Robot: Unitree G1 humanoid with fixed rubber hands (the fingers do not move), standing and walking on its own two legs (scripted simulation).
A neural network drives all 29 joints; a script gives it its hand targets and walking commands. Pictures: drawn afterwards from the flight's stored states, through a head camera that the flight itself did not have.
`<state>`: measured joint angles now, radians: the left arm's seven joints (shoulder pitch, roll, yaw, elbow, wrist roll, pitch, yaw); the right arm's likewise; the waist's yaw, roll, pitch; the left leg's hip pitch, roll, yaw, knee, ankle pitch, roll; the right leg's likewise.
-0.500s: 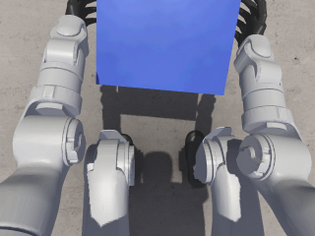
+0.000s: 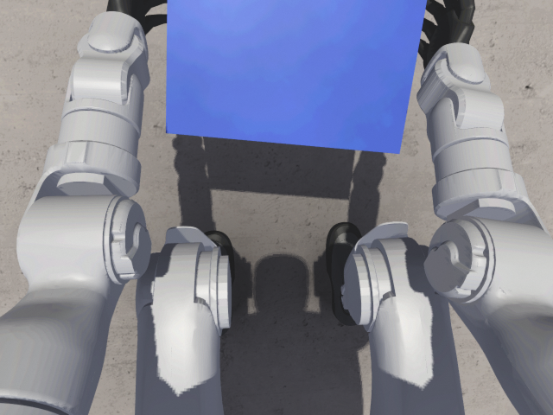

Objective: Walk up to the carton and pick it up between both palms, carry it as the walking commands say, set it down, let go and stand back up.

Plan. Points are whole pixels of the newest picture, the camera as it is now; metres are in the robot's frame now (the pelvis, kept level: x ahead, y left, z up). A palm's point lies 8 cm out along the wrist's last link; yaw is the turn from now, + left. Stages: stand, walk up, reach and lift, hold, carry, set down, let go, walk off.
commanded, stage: set down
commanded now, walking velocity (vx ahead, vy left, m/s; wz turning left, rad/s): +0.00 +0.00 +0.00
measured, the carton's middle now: (287, 48) +0.54 +0.02 -0.24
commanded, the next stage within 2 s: none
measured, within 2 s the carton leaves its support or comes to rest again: rests again in 0.18 s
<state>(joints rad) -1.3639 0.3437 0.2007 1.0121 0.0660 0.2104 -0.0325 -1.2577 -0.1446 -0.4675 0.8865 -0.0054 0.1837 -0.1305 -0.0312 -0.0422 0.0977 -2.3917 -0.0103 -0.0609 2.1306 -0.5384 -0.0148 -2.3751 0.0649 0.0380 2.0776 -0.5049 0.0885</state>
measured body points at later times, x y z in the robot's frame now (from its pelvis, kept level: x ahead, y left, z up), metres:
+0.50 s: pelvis +0.00 +0.00 +0.00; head +0.36 +0.05 +0.27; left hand +0.56 +0.20 -0.17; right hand +0.54 -0.16 -0.16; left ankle +0.10 +0.13 -0.34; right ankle +0.13 -0.13 -0.34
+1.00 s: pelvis +0.01 +0.00 -0.01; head +0.37 +0.05 +0.26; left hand +0.56 +0.20 -0.18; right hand +0.55 -0.17 -0.16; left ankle +0.10 +0.13 -0.34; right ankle +0.13 -0.13 -0.34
